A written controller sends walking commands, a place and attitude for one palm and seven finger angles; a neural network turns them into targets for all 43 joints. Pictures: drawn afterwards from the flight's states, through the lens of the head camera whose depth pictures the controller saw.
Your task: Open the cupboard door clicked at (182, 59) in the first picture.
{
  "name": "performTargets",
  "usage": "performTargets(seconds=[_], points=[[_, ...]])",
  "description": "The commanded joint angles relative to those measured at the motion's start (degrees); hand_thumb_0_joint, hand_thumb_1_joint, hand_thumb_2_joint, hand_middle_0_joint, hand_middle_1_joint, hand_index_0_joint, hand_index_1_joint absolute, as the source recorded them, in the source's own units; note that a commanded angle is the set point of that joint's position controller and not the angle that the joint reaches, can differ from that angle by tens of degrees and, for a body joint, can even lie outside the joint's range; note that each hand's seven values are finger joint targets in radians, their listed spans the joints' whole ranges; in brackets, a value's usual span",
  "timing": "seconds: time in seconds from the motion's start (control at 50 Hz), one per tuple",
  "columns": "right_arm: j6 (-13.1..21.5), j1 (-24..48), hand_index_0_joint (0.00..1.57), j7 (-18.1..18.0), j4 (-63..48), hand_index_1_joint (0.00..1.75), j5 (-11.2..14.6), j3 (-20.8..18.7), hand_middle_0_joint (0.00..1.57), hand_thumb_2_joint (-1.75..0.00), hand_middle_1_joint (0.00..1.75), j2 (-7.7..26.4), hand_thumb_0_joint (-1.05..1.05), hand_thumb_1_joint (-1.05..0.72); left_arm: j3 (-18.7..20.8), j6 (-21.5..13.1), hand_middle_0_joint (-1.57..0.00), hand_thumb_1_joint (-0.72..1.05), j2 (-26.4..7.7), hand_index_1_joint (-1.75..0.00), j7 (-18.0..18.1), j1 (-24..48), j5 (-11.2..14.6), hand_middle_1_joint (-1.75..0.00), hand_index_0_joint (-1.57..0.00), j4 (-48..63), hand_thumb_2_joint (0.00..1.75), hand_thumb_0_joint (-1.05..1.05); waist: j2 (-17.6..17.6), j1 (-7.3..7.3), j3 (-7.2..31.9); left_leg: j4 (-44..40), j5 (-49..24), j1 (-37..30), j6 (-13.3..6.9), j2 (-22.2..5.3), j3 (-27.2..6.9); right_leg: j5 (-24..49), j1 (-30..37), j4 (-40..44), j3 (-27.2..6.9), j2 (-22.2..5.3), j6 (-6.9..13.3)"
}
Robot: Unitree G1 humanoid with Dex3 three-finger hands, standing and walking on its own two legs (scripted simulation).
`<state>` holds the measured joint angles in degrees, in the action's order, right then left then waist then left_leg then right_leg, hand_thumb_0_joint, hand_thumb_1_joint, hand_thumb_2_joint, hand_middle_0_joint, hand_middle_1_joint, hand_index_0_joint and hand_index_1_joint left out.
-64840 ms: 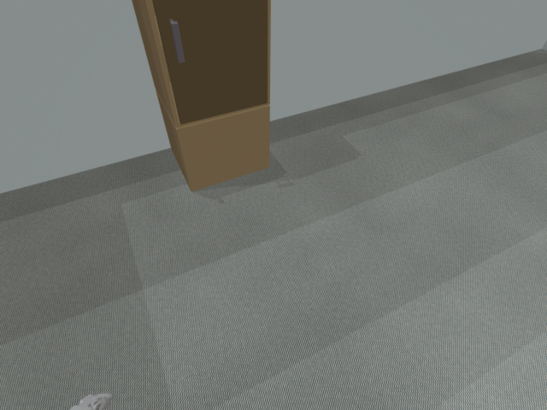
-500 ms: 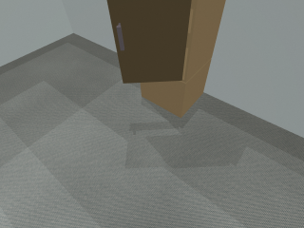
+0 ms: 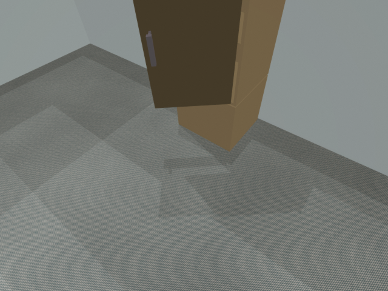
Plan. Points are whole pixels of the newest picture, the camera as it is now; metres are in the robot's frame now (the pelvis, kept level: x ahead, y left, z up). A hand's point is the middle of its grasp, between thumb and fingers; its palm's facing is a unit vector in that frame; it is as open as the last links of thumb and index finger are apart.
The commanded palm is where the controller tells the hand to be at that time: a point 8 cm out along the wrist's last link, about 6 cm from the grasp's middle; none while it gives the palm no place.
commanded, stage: look to check the result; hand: left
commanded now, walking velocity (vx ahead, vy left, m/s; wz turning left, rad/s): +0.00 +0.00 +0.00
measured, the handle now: (151, 48) +1.01 +0.23 -0.01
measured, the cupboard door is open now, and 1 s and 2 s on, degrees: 41 41 41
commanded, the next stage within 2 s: none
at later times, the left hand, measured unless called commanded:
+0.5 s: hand out of the picture +0.01 +0.18 -0.17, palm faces +0.01 -0.97 -0.23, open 7.4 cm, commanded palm none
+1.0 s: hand out of the picture +0.01 +0.18 -0.17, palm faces +0.00 -0.97 -0.23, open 7.4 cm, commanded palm none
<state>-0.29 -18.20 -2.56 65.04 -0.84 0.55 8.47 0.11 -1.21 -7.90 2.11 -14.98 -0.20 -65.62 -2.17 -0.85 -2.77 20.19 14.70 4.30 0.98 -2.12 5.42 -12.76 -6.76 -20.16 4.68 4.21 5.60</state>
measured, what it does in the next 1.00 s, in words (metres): stands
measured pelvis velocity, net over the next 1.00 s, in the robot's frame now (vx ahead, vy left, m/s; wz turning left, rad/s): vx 0.00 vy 0.00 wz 0.00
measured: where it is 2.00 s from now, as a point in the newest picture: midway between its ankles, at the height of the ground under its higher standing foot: outside the picture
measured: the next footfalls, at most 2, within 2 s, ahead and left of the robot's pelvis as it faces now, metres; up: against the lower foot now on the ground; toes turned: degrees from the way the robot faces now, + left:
none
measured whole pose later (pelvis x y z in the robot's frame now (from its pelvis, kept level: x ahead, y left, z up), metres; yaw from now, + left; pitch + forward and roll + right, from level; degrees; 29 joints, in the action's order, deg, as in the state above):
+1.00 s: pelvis +0.00 +0.00 +0.00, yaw +0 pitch -1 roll +1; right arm -0.3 -16.4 -2.4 65.6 -0.9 0.6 9.8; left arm -0.1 -1.4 -8.9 1.8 -13.7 -0.2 -65.7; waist -1.8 -0.9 -3.3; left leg 19.1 14.4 3.3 0.8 -1.8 5.7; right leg -12.8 -6.3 -20.0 4.3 3.9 5.4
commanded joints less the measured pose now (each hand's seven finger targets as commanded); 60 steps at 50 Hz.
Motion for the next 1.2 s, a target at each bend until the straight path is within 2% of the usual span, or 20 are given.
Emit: performTargets(seconds=[0.0, 0.1, 0.28, 0.38, 0.5, 0.76, 0.82, 0.94, 1.02, 1.12, 1.18], points=[[0.4, -5.5, 0.20, -0.3, -0.3, 0.30, 0.1, -0.8, 0.20, -0.90, 0.30, 5.0, 0.00, -0.90, 1.1, -0.6, -0.20, 0.90, -6.8, -0.30, 0.5, -3.7, 0.2, -0.30, -0.20, 1.0, 0.90, 0.00, 1.6, -0.02, -1.9, -2.9, -7.5, 2.7, -2.2, -4.7, -4.4, 16.5, 0.0, 3.8, -9.8, -10.3, -2.6], [0.4, -5.4, 0.20, -0.3, -0.2, 0.30, 0.0, -0.8, 0.20, -0.90, 0.30, 5.1, 0.00, -0.90, 1.1, -0.5, -0.20, 0.90, -6.9, -0.30, 0.4, -3.5, 0.2, -0.30, -0.20, 0.9, 0.90, 0.00, 1.3, -0.08, -1.9, -3.2, -7.2, 2.4, -2.3, -4.7, -4.6, 14.5, -0.5, 4.1, -10.1, -10.2, -2.3], [0.6, -5.0, 0.20, -0.3, -0.1, 0.30, 0.1, -0.8, 0.20, -0.90, 0.30, 5.7, 0.00, -0.90, 1.2, -0.7, -0.20, 0.90, -7.4, -0.30, 0.5, -3.0, 0.1, -0.30, -0.20, 1.1, 0.90, 0.00, 1.9, -0.21, -0.1, -3.1, -8.8, 1.5, -2.3, -4.9, -4.6, 18.1, 0.9, 3.4, -10.0, -10.4, -2.3], [0.7, -4.5, 0.20, -0.4, 0.0, 0.30, 0.0, -0.7, 0.20, -0.90, 0.30, 5.7, 0.00, -0.90, 1.1, -0.7, -0.20, 0.90, -7.3, -0.30, 0.4, -2.7, 0.1, -0.30, -0.20, 1.0, 0.90, 0.00, 0.4, -0.20, -1.1, -3.6, -10.3, 1.1, -2.3, -5.2, -4.8, 16.9, -0.2, 3.1, -9.8, -10.1, -1.7], [0.6, -4.2, 0.20, -0.3, -0.1, 0.30, 0.0, -0.7, 0.20, -0.90, 0.30, 6.1, 0.00, -0.90, 1.1, -0.6, -0.20, 0.90, -7.5, -0.30, 0.3, -2.5, 0.1, -0.30, -0.20, 1.0, 0.90, 0.00, 2.3, -0.11, -1.8, -3.8, -9.3, 1.5, -2.3, -5.1, -4.9, 16.2, -0.3, 3.5, -9.8, -10.2, -1.9], [0.6, -3.5, 0.20, -0.2, 0.0, 0.30, 0.0, -0.9, 0.20, -0.90, 0.30, 6.2, 0.00, -0.90, 1.2, -0.7, -0.20, 0.90, -8.2, -0.30, 0.3, -1.7, 0.0, -0.30, -0.20, 1.2, 0.90, 0.00, 0.8, -0.14, -1.2, -3.7, -9.1, 1.2, -2.2, -5.1, -4.7, 16.5, 0.0, 3.6, -10.1, -10.3, -1.9], [0.6, -3.4, 0.20, -0.2, 0.0, 0.30, 0.0, -0.9, 0.20, -0.90, 0.30, 6.7, 0.00, -0.90, 1.1, -0.7, -0.20, 0.90, -8.1, -0.30, 0.3, -1.8, 0.1, -0.30, -0.20, 1.1, 0.90, 0.00, 1.6, -0.15, -1.2, -3.8, -9.1, 1.1, -2.3, -5.1, -4.9, 16.7, 0.1, 3.6, -10.2, -10.4, -1.9], [0.5, -3.3, 0.20, -0.2, -0.1, 0.30, 0.1, -1.1, 0.20, -0.90, 0.30, 7.0, 0.00, -0.90, 1.3, -0.8, -0.20, 0.90, -8.7, -0.30, 0.3, -1.6, 0.0, -0.30, -0.20, 1.3, 0.90, 0.00, 1.8, -0.20, -0.9, -3.5, -8.7, 0.9, -2.1, -5.0, -4.7, 17.4, 0.0, 3.7, -10.3, -10.4, -2.2], [0.4, -3.1, 0.20, -0.1, 0.0, 0.30, -0.1, -1.0, 0.20, -0.90, 0.30, 6.9, 0.00, -0.90, 1.2, -0.7, -0.20, 0.90, -8.4, -0.30, 0.2, -1.3, 0.1, -0.30, -0.20, 1.1, 0.90, 0.00, 1.2, -0.17, -2.0, -3.9, -7.1, 1.4, -2.1, -4.9, -4.8, 14.0, -0.6, 4.6, -10.7, -10.3, -2.1], [0.3, -3.3, 0.20, -0.2, 0.0, 0.30, 0.0, -1.2, 0.20, -0.90, 0.30, 7.2, 0.00, -0.90, 1.4, -0.8, -0.20, 0.90, -9.1, -0.30, 0.3, -1.4, 0.1, -0.30, -0.20, 1.2, 0.90, 0.00, 2.6, -0.21, -1.2, -3.3, -6.1, 1.6, -2.1, -4.6, -4.4, 15.6, 0.3, 5.0, -11.0, -10.6, -3.0], [0.1, -3.3, 0.20, -0.1, -0.1, 0.30, 0.0, -1.3, 0.20, -0.90, 0.30, 7.4, 0.00, -0.90, 1.4, -0.7, -0.20, 0.90, -9.2, -0.30, 0.4, -0.9, 0.1, -0.30, -0.20, 1.3, 0.90, 0.00, 2.2, -0.36, -2.0, -3.3, -5.5, 2.0, -2.0, -4.6, -4.3, 14.8, 0.0, 5.4, -11.1, -10.6, -3.2]])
